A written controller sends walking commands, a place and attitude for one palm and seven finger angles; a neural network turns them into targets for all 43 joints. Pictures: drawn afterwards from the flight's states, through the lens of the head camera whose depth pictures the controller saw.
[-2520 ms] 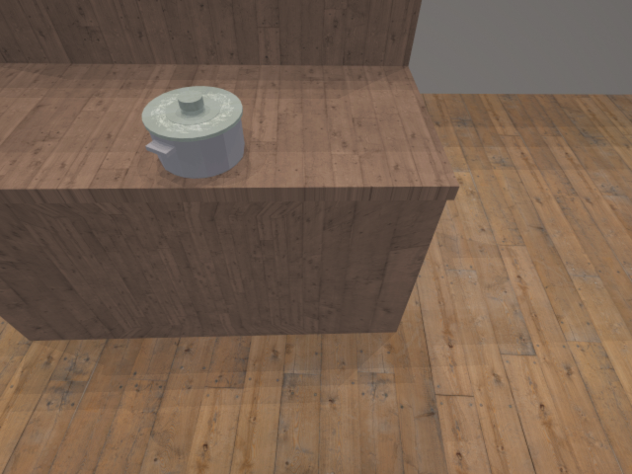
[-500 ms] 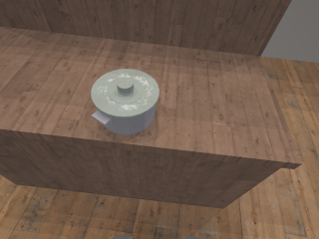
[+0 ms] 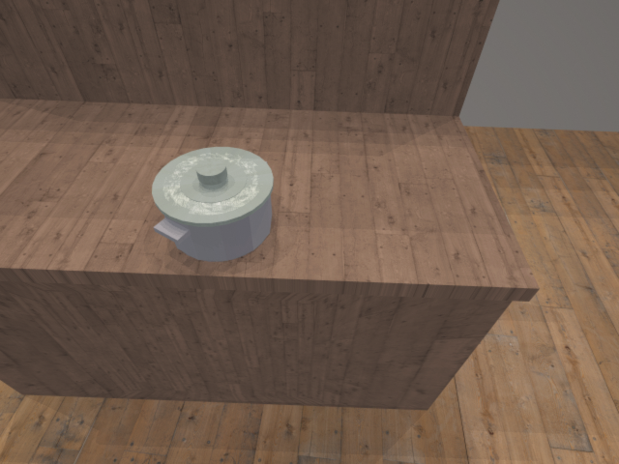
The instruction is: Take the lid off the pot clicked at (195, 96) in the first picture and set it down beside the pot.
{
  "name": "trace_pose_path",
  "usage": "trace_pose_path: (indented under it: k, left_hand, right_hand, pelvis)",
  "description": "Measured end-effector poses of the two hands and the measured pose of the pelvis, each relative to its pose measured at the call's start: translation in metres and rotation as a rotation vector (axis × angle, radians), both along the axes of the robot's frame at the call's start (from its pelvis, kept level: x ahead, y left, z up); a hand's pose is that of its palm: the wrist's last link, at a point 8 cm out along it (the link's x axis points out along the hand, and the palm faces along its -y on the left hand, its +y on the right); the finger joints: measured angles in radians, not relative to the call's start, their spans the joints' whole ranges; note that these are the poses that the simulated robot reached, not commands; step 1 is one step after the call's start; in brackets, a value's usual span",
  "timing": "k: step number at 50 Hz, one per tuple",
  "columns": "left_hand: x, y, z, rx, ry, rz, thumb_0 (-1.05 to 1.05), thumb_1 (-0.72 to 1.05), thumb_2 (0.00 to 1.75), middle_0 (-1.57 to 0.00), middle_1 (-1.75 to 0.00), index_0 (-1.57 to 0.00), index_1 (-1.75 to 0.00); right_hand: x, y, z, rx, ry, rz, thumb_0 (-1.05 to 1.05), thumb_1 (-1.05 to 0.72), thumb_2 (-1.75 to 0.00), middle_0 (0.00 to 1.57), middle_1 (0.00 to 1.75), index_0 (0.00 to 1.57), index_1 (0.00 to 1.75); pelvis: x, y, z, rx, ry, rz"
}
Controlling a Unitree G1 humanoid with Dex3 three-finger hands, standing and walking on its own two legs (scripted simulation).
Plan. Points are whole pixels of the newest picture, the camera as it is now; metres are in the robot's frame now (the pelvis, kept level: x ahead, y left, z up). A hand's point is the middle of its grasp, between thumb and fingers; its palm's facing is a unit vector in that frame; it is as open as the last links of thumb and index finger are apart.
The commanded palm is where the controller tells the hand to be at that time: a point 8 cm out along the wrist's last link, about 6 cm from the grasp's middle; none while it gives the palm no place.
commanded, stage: come to a stop and stand still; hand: left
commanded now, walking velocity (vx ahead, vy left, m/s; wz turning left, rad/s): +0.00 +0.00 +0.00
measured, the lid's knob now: (211, 171) +0.54 +0.19 +0.09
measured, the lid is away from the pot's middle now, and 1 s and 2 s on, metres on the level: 0.00 0.00 0.00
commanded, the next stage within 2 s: look again from close up in 0.14 s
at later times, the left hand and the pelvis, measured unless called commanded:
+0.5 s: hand out of the picture +0.01 +0.16 -0.17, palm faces +0.03 -0.99 -0.16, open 7.4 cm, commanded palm none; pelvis +0.02 -0.01 +0.01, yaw +0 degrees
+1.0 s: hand out of the picture +0.05 +0.17 -0.17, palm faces +0.02 -0.98 -0.18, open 7.4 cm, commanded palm none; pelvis +0.05 +0.00 +0.01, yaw +0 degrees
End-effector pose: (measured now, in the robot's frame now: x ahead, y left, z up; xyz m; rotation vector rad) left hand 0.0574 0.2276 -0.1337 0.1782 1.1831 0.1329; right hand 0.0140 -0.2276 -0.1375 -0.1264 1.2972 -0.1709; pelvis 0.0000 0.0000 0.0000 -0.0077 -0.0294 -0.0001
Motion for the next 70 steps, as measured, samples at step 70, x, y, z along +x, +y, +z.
trace_pose_path:
  k: [70]
  left_hand:
    - [-0.021,-0.011,-0.001,-0.038,0.222,0.065,0.00,0.91,0.90,-0.20,-0.30,-0.20,-0.29]
  right_hand:
    - [0.040,0.005,0.012,-0.006,0.098,0.020,0.01,-0.92,-0.90,0.20,0.30,0.20,0.30]
  pelvis:
    - [0.054,-0.001,0.015,0.012,0.012,0.007]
